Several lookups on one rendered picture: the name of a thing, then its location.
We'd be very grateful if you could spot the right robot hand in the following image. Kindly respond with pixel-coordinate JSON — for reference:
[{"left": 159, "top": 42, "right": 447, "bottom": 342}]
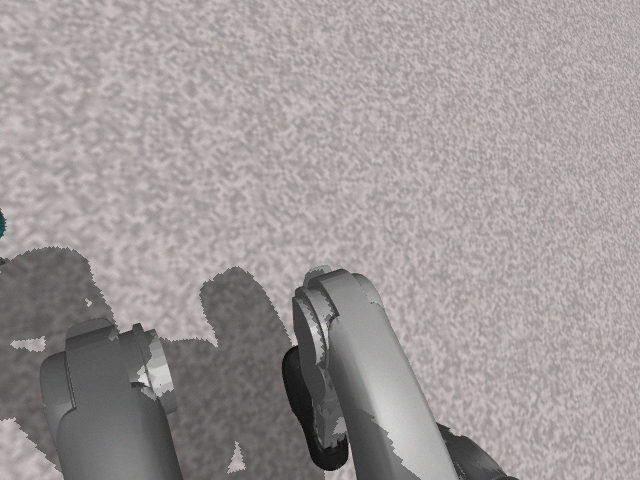
[{"left": 436, "top": 422, "right": 507, "bottom": 480}]

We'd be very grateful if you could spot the right robot foot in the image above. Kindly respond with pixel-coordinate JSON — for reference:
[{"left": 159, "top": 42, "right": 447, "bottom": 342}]
[{"left": 282, "top": 346, "right": 349, "bottom": 471}]

